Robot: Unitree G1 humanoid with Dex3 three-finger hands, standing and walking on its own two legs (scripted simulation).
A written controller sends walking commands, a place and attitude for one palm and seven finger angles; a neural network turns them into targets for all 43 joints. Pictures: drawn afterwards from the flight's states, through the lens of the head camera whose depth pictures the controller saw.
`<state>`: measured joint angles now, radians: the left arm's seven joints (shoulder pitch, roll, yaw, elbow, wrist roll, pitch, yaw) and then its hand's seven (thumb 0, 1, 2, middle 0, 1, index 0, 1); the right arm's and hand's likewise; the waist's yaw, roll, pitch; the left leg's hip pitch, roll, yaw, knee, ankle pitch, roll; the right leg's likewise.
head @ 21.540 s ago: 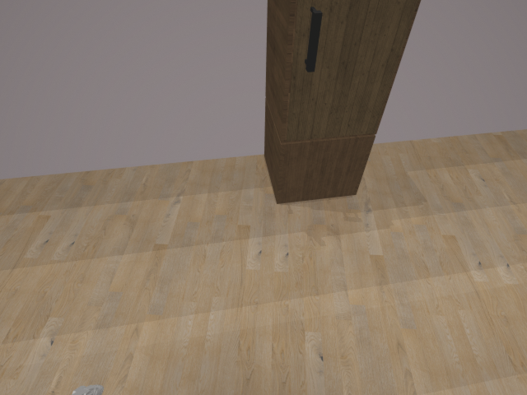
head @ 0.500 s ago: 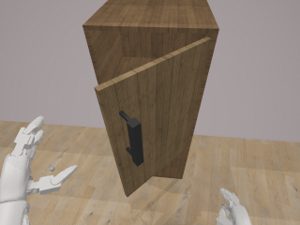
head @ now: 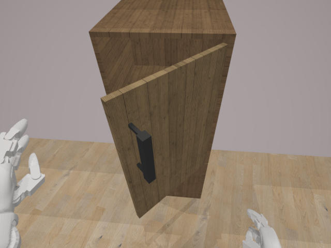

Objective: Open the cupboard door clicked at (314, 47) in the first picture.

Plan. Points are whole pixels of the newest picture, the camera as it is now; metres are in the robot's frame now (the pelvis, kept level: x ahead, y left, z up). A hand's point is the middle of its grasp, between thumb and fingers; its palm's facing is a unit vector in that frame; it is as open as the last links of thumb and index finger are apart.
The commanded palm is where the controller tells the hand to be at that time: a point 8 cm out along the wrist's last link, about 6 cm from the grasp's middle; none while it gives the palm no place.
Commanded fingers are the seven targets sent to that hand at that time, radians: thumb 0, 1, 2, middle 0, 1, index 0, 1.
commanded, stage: draw the hand back to the body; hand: left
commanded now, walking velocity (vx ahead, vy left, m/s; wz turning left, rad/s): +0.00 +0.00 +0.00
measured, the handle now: (141, 154) +0.32 +0.11 +0.07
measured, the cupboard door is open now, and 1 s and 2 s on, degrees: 47 47 47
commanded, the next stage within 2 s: step back with the hand held close in 0.14 s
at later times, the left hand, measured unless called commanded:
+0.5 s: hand (39, 180) +0.18 +0.26 +0.15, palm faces +0.39 -0.79 -0.48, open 7.4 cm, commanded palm +0.12 +0.30 +0.17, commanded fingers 0.00 0.90 0.90 -0.20 -0.30 -0.20 -0.30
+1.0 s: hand (13, 212) +0.12 +0.27 +0.15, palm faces +0.44 -0.77 -0.46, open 7.4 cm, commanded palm +0.05 +0.32 +0.17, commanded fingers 0.00 0.90 0.90 -0.20 -0.30 -0.20 -0.30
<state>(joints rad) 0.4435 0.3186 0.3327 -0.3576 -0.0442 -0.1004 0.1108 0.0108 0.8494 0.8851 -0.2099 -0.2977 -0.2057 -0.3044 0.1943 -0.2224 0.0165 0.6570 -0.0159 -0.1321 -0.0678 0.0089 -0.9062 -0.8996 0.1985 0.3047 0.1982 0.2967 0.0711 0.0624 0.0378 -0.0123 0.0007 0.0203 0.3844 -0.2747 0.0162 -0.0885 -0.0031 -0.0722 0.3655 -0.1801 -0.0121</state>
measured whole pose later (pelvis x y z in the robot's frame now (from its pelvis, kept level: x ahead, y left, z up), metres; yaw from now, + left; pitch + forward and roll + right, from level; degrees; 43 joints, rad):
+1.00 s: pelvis -0.09 +0.01 -0.03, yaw +0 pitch -1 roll +0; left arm 0.49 0.38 0.44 -0.54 -0.01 -0.22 0.14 0.01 0.88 0.90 -0.21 -0.30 -0.21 -0.30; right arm 0.20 -0.21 0.00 0.56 -0.01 -0.08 -0.07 0.01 -0.90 -0.90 0.20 0.30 0.20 0.30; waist 0.00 -0.02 0.07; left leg -0.41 -0.03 0.03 0.72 -0.36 0.04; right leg -0.44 -0.03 -0.04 0.61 -0.15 0.00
